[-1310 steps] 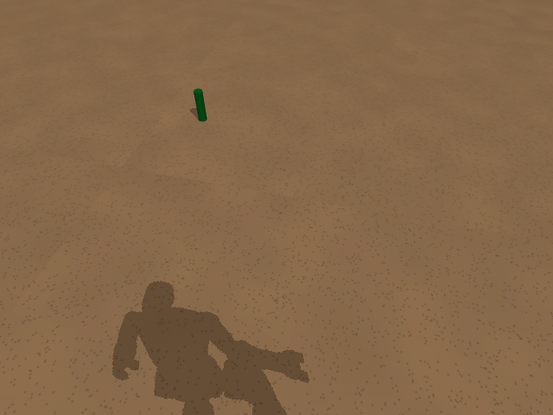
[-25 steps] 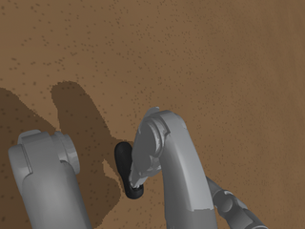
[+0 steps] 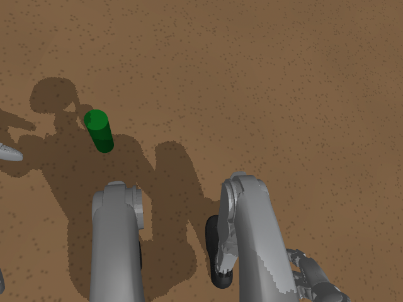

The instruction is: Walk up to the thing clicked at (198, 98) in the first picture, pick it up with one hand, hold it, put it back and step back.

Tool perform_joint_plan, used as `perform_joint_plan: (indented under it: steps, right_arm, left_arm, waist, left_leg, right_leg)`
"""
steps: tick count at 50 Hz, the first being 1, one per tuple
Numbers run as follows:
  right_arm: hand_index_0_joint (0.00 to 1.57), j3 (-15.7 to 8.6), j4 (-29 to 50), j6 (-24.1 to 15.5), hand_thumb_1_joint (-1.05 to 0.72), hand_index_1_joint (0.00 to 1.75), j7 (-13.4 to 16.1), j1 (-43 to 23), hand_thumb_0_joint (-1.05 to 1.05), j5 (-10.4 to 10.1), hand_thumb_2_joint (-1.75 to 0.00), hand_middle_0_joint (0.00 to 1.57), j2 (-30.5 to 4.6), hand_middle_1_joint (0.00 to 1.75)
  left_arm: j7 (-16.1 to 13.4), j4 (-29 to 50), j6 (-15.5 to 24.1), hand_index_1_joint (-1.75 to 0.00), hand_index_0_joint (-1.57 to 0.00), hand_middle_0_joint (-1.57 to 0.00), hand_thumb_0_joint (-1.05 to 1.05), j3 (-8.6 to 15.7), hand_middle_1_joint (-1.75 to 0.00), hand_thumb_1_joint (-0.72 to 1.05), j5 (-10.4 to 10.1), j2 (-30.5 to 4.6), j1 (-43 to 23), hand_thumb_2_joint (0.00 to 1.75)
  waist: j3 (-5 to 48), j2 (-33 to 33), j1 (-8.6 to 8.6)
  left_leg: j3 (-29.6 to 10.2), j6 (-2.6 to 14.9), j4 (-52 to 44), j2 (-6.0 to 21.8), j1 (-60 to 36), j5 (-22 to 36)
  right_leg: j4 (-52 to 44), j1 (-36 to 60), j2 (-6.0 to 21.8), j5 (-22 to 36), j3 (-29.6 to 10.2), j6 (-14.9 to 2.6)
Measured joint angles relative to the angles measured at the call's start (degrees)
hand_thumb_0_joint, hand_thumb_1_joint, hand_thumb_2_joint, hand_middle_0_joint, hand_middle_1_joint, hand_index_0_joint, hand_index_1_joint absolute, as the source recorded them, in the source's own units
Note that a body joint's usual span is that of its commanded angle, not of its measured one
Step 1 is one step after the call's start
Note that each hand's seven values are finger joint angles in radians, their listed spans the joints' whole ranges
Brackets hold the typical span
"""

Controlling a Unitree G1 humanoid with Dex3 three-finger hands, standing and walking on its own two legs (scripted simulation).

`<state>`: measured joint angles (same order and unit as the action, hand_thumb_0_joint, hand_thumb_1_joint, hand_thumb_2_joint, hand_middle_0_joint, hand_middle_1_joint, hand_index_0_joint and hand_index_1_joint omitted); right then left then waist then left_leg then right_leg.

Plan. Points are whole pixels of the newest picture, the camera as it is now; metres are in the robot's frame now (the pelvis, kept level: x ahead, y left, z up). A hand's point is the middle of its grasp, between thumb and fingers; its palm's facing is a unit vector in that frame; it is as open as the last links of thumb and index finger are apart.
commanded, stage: home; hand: left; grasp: from the side
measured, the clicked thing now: (101, 134) +0.48 +0.21 -0.27
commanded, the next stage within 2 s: none
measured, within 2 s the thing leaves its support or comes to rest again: neither
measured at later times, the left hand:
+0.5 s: hand out of the picture +0.30 +0.26 +0.12, palm faces +0.20 -0.88 -0.43, open 17.2 cm
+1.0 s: hand out of the picture +0.24 +0.19 +0.29, palm faces +0.23 -0.92 -0.31, open 17.5 cm
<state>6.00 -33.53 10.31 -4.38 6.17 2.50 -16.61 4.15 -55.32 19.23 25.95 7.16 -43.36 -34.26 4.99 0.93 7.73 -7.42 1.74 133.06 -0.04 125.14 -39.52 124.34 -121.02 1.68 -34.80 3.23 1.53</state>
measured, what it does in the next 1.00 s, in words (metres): rises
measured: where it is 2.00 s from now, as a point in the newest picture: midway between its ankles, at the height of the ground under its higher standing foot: (176, 275)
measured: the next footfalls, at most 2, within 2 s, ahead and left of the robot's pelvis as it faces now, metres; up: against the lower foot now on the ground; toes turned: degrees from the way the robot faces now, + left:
none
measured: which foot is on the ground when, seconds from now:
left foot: down 0.00-1.00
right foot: down 0.00-1.00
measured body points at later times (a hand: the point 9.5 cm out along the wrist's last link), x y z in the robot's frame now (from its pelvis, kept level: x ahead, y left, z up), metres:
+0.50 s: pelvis +0.05 -0.03 +0.22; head +0.19 +0.01 +0.64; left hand +0.29 +0.30 +0.15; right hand +0.26 -0.26 +0.12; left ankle +0.08 +0.11 -0.33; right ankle +0.13 -0.15 -0.33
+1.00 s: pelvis +0.09 -0.02 +0.34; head +0.11 -0.01 +0.79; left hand +0.23 +0.23 +0.31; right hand +0.28 -0.24 +0.27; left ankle +0.08 +0.11 -0.33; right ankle +0.13 -0.15 -0.33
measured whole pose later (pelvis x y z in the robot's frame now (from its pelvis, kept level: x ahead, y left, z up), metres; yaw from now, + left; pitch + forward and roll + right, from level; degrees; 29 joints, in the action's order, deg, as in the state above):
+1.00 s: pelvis +0.09 -0.02 +0.34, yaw +7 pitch +10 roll -2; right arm 1.2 -27.4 -3.3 10.8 16.7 -2.3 -11.8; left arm -10.1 0.9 -16.4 -1.5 -1.2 -12.0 26.8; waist 8.7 -2.8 1.8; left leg -2.1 -1.0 58.4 2.5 39.5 -29.0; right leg 55.0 -39.2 1.4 -25.8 2.5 1.3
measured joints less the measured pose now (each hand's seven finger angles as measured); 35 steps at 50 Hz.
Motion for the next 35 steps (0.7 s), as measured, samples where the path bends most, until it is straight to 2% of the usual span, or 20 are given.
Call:
perform_joint_plan:
  steps: [6, 9, 13, 22, 28, 35]
  right_arm:
    - [0.21, -3.65, 0.62, 0.70, -0.91, 0.30, 1.23, 1.22, 0.00, -3.14, -0.90, 0.20, 0.71, 0.31]
    - [0.21, -4.37, 1.88, 0.42, -0.90, 0.30, 2.63, 0.82, 0.00, -4.48, -0.90, 0.20, 1.49, 0.31]
    - [0.21, -4.67, 3.50, -0.96, -0.90, 0.30, 4.92, 0.17, 0.00, -5.43, -0.90, 0.20, 2.52, 0.31]
    - [0.20, -5.56, 4.81, -5.78, -0.90, 0.30, 9.11, -0.21, 0.00, -5.35, -0.90, 0.20, 2.61, 0.31]
    - [0.20, -5.93, 4.70, -8.19, -0.90, 0.30, 10.35, 1.60, 0.00, -5.32, -0.90, 0.20, 2.49, 0.31]
    - [0.20, -5.53, 4.23, -9.93, -0.90, 0.30, 11.99, 5.81, 0.00, -5.52, -0.90, 0.20, 3.38, 0.31]
  left_arm:
    - [-1.53, 14.09, -8.54, -0.05, -0.06, -0.06, -0.01, -5.01, -0.06, -0.56, -1.26, 7.74, 11.44, 0.05]
    - [-2.77, 21.01, -12.27, -0.05, -0.06, -0.06, -0.01, -7.48, -0.06, -0.55, -2.01, 11.66, 17.39, 0.05]
    - [-4.96, 27.08, -16.31, -0.06, -0.06, -0.07, -0.01, -10.00, -0.06, -0.52, -2.70, 15.52, 22.99, 0.07]
    - [-9.82, 31.00, -21.34, -0.06, -0.07, -0.07, -0.01, -14.27, -0.07, -0.48, -4.59, 20.53, 31.08, 0.09]
    - [-11.48, 32.16, -24.93, -0.06, -0.06, -0.07, -0.01, -17.60, -0.07, -0.50, -5.76, 24.29, 35.65, 0.08]
    - [-13.37, 37.63, -29.51, -0.05, -0.06, -0.06, -0.01, -21.30, -0.06, -0.52, -7.11, 27.95, 43.23, 0.07]
  waist:
    - [2.70, -2.46, -3.28]
    - [2.87, -2.45, -4.01]
    - [3.15, -1.49, -4.38]
    - [4.86, -1.21, -4.66]
    - [4.74, -1.66, -4.86]
    - [4.05, -1.67, -4.93]
  left_leg:
    - [2.45, -0.09, -8.34, 0.57, -6.24, -0.13]
    - [2.99, -0.58, -13.52, 0.98, -11.30, 0.03]
    - [3.30, -1.59, -21.16, 1.31, -18.97, 0.65]
    - [3.32, -3.16, -37.28, 1.83, -37.54, 2.17]
    - [3.61, -3.48, -47.43, 2.28, -50.23, 3.90]
    - [3.92, -3.63, -59.12, 2.58, -64.81, 6.67]
  right_leg:
    - [-6.56, 4.61, 0.21, -0.20, -1.85, 1.22]
    - [-11.00, 8.88, 0.13, 0.04, -2.12, 1.80]
    - [-17.53, 15.73, 0.18, 0.39, -1.93, 1.12]
    - [-32.06, 33.65, 0.19, 0.91, -0.84, -0.60]
    - [-41.81, 46.23, -0.11, 2.32, -0.49, -0.97]
    - [-53.36, 60.91, -0.34, 4.85, -0.14, -1.09]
